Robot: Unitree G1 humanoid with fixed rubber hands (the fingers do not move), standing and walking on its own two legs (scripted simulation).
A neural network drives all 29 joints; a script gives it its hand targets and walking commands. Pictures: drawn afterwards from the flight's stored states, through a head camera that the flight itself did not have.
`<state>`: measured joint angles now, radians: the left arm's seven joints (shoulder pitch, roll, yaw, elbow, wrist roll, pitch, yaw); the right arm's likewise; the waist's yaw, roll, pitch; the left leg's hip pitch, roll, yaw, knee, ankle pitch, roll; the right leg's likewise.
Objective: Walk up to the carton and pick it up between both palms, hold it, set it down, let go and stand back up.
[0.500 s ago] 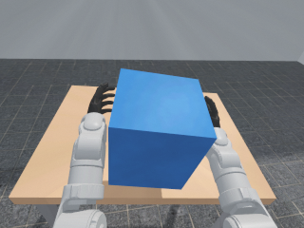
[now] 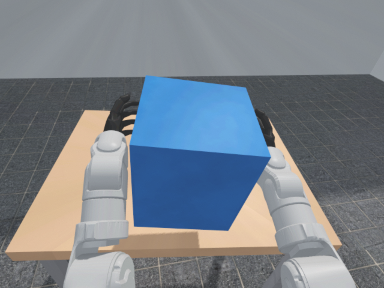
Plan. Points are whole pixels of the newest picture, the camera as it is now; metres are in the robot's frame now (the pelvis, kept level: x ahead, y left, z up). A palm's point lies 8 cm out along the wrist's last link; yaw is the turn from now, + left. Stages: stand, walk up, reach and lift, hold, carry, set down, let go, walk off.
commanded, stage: reach and lift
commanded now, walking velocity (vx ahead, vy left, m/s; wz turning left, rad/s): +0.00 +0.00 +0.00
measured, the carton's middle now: (189, 157) +0.37 -0.01 +0.14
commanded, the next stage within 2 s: hold in 0.80 s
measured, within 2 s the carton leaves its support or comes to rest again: neither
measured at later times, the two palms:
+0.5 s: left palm (113, 125) +0.38 +0.14 +0.22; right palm (264, 140) +0.36 -0.16 +0.19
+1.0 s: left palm (104, 120) +0.36 +0.15 +0.24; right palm (263, 131) +0.36 -0.15 +0.22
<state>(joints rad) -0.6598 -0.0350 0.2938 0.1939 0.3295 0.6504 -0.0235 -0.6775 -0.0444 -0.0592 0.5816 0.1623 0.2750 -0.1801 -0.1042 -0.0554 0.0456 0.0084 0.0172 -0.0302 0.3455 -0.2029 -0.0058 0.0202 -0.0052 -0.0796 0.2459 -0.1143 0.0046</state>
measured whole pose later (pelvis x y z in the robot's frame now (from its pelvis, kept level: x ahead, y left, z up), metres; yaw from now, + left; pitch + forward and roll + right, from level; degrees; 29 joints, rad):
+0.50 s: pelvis +0.00 +0.00 +0.00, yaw +0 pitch -9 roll -1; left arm -0.71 -0.02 0.30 0.21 0.34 0.69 -0.03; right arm -0.72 -0.05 -0.06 0.60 0.18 0.30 -0.19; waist -0.11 -0.05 0.03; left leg 0.01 0.02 -0.03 0.35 -0.20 0.00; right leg 0.02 -0.01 -0.08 0.25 -0.11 0.01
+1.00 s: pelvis +0.00 +0.00 +0.00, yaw -1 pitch -10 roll -1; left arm -0.71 -0.02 0.31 0.13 0.34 0.76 -0.03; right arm -0.76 -0.09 0.00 0.57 0.25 0.35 -0.21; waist -0.08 -0.04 0.02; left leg 0.03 0.02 -0.02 0.36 -0.21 -0.01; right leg 0.04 0.00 -0.07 0.25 -0.12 0.00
